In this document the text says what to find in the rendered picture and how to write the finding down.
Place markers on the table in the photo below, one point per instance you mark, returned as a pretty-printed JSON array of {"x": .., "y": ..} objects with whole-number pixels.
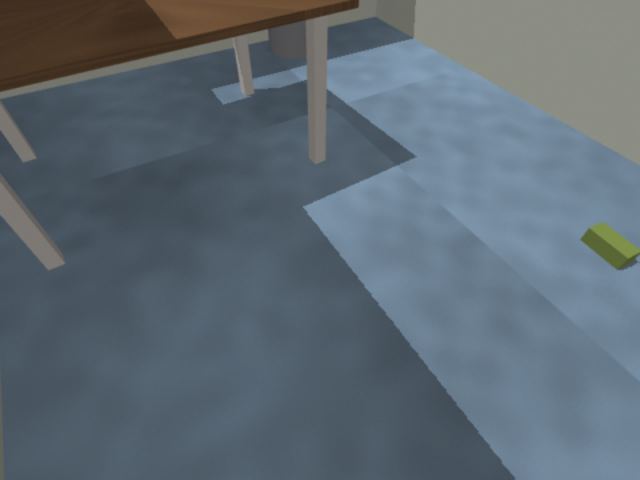
[{"x": 42, "y": 40}]

